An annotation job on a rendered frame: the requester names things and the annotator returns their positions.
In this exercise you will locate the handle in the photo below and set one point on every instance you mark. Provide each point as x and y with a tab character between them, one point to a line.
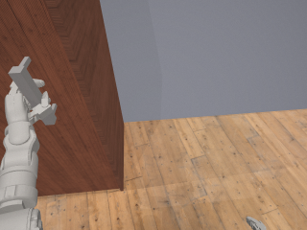
29	89

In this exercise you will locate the robot left upper arm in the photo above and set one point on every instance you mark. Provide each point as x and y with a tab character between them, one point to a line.
24	219

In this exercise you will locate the left robot hand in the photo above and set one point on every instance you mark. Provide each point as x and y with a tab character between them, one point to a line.
17	107

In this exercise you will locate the right robot hand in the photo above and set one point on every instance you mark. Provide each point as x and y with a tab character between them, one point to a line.
255	224

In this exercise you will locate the wardrobe door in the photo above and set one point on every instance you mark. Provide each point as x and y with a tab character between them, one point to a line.
71	156

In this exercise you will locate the robot left forearm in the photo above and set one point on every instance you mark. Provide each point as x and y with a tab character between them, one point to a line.
19	168

